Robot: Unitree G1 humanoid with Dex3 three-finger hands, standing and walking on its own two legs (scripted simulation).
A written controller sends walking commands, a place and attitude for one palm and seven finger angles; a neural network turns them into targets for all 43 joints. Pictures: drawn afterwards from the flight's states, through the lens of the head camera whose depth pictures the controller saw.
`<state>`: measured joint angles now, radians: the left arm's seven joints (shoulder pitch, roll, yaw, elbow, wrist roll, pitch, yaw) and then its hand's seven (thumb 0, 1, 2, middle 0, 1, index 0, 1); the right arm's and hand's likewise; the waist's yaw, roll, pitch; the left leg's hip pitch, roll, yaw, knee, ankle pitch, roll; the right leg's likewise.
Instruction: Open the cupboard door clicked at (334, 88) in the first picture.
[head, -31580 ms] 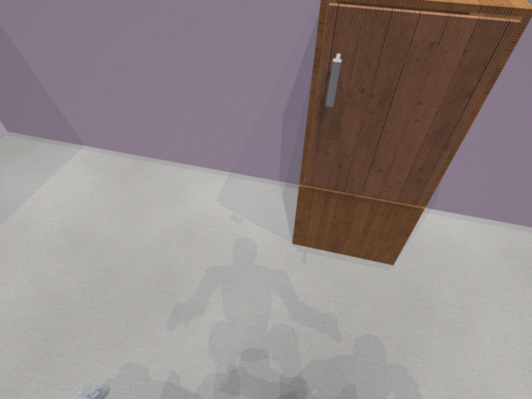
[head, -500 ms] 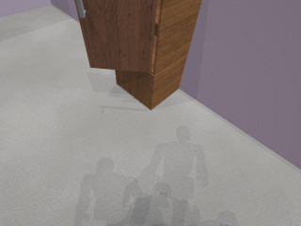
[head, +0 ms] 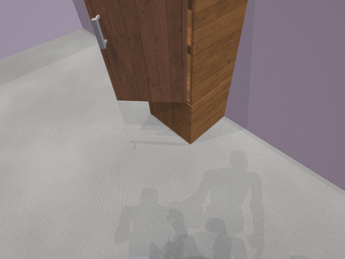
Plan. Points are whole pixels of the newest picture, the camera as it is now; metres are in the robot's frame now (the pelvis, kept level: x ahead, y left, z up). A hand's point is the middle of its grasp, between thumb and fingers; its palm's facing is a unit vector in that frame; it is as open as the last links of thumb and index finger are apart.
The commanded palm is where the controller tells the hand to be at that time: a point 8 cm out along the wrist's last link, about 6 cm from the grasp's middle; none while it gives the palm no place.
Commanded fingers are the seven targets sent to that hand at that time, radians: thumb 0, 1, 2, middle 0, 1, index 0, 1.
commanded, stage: take the last steps up to it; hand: left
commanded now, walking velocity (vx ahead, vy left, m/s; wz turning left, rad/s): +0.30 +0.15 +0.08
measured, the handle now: (100, 32) +0.97 +0.35 +0.07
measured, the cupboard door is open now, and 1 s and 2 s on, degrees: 41 41 41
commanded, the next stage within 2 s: come to a stop and stand still in 0.78 s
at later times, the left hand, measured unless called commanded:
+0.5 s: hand out of the picture +0.16 +0.29 -0.19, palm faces +0.12 -0.98 -0.17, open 7.4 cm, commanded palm none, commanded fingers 0.00 0.90 0.90 -0.20 -0.30 -0.20 -0.30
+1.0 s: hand (99, 164) +0.44 +0.29 -0.16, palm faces +0.01 -0.98 -0.21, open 7.2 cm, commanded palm none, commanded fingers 0.00 0.90 0.90 -0.20 -0.30 -0.20 -0.30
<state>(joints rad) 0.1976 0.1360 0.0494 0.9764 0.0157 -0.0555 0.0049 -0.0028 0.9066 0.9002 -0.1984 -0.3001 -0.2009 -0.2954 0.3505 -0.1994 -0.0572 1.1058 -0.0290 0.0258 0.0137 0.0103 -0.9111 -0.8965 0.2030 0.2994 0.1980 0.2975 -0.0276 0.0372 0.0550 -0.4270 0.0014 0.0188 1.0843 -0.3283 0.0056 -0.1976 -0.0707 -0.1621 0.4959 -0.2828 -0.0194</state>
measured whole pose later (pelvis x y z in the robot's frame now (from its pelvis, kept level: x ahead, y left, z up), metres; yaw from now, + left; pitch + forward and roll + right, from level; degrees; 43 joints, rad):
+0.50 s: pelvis +0.18 +0.12 -0.01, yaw +2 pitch +0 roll +1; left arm 0.30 0.17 0.06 1.10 0.02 -0.01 0.00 0.01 0.91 0.90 -0.20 -0.30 -0.20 -0.29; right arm 0.16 -0.15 -0.04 0.98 -0.03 -0.06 -0.01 0.00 -0.92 -0.90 0.20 0.30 0.20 0.30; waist 0.04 -0.04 0.07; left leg -0.29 0.00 0.17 0.52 -0.23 0.07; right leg -0.46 -0.12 -0.07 1.24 -0.38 -0.01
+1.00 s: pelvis +0.35 +0.12 +0.00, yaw -2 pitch +0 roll +0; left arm 0.16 0.14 0.05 0.99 0.00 -0.05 0.03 -0.02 0.94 0.90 -0.20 -0.30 -0.20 -0.30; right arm 0.32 -0.14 -0.02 1.11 -0.01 0.01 -0.02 0.01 -0.91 -0.90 0.20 0.30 0.20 0.30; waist -0.03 0.02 0.09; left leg -0.37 0.04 0.06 0.94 -0.45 -0.03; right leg -0.24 -0.02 -0.12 0.47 -0.22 -0.04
